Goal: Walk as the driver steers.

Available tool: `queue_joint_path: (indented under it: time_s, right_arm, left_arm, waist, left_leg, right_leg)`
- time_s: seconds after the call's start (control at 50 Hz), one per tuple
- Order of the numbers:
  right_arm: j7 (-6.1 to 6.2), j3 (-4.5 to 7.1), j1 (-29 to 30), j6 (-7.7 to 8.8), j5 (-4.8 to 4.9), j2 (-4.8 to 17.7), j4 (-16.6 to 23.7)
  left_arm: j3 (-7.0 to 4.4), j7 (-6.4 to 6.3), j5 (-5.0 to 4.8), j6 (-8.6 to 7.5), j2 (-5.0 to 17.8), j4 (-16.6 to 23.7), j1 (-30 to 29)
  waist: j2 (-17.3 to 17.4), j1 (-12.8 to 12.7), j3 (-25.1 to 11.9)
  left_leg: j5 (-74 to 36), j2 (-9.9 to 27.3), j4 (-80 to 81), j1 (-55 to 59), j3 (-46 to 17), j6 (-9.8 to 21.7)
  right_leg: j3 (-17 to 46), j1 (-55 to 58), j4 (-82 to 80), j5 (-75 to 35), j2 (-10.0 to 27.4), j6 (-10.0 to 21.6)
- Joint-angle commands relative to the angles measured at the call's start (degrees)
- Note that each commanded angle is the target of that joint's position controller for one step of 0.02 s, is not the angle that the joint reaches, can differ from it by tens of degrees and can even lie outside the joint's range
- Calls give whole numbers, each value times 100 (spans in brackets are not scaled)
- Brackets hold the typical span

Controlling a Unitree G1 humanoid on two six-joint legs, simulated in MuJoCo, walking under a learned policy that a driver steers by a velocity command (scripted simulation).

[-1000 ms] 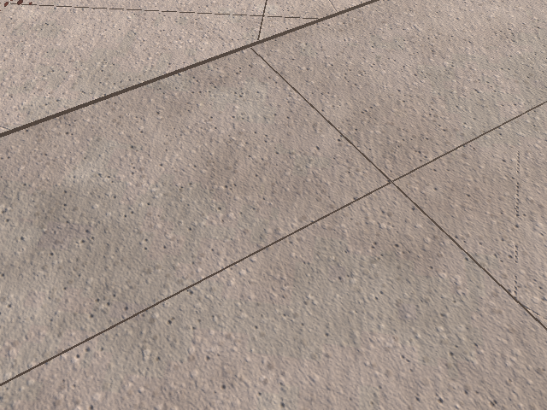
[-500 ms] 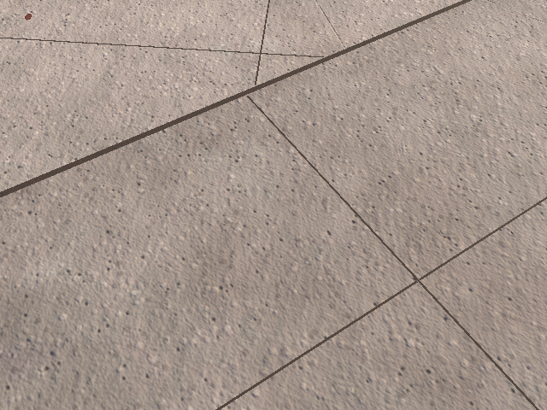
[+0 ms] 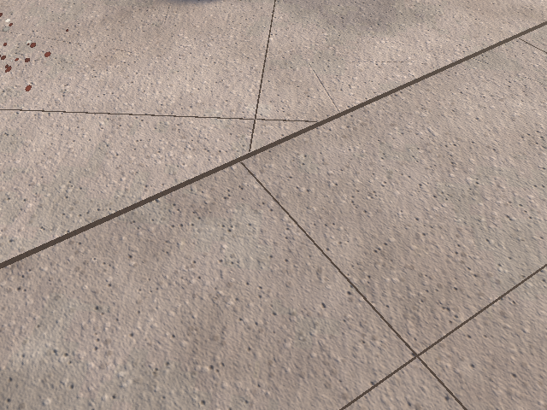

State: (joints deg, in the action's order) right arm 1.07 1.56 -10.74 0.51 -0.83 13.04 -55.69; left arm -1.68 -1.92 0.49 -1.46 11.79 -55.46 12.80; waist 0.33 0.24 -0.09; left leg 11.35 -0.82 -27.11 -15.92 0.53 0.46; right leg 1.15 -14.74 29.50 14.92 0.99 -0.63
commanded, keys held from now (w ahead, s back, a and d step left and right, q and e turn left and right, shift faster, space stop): shift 1.00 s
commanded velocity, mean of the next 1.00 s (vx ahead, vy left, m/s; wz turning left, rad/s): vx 0.01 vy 0.00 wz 0.00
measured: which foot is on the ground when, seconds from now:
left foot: down 0.00-1.00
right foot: down 0.00-1.00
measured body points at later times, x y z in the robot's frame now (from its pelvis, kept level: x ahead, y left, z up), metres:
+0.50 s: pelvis +0.02 -0.01 +0.00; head +0.03 -0.01 +0.45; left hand +0.07 +0.24 -0.15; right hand +0.08 -0.26 -0.15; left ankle +0.03 +0.12 -0.74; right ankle +0.01 -0.13 -0.74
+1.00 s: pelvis +0.02 -0.01 +0.00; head +0.03 -0.01 +0.45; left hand +0.03 +0.23 -0.16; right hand +0.04 -0.25 -0.16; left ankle +0.03 +0.12 -0.74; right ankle +0.01 -0.13 -0.74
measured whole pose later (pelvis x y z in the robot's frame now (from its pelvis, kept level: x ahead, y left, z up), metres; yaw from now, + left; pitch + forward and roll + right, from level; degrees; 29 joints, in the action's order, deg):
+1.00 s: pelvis +0.02 -0.01 +0.00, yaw +0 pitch -1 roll +0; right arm 2.6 1.8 -12.6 -0.5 0.0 10.4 -64.8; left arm -1.5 -2.4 0.1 -0.3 10.1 -63.8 14.5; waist 0.1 0.1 2.0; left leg 13.3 0.6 -27.3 -13.0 -0.4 -0.5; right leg 0.0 -10.5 27.2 15.7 -0.3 0.3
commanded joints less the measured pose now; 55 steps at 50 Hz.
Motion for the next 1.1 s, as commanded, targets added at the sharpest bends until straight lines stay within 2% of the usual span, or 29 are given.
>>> queue_joint_path:
  time_s: [0.02, 0.18, 0.34, 0.74, 1.1]
  right_arm:
    - [30, 112, 13, 36, 34, 516, 126]
    - [106, 138, -1, -59, 68, 537, -146]
    - [143, 156, 35, -95, 73, 523, -348]
    - [167, 131, -164, -82, 71, 362, -707]
    - [176, 83, -482, -56, 85, 237, -809]
  left_arm:
    - [-140, -17, -26, -62, 704, 130, 50]
    - [-138, -12, -37, 12, 620, -121, 43]
    - [-140, -25, -33, 63, 575, -312, 3]
    - [-91, -56, -29, 89, 444, -643, 205]
    - [-40, -59, -44, 79, 317, -749, 534]
  waist:
    - [-92, -7, -284]
    - [-57, -12, -177]
    - [-85, -12, -41]
    - [-30, -10, 220]
    - [-26, -12, 299]
  left_leg:
    - [-810, 257, 244, 449, -215, 161]
    - [-1090, 278, 180, 575, -211, 133]
    - [-978, 284, 231, 597, -201, 106]
    - [-370, 256, 400, 483, -173, 61]
    - [-297, 239, 407, 405, -170, 62]
  right_leg:
    - [260, 59, -499, -1156, 290, 249]
    - [153, 206, -494, -1488, 193, 262]
    - [96, 251, -587, -1299, 132, 246]
    - [26, 117, -788, -490, 48, 209]
    - [0, 58, -798, -407, 21, 205]
Next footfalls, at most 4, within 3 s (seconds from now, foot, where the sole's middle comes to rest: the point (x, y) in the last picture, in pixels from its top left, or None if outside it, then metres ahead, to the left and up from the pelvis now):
2.02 left None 0.12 0.16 -0.77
2.46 right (322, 371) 0.62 -0.08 -0.77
2.98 left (234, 228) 1.10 0.16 -0.77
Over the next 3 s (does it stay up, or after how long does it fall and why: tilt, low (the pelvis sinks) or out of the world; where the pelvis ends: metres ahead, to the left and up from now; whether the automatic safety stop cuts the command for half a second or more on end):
stays up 0.88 0.07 -0.04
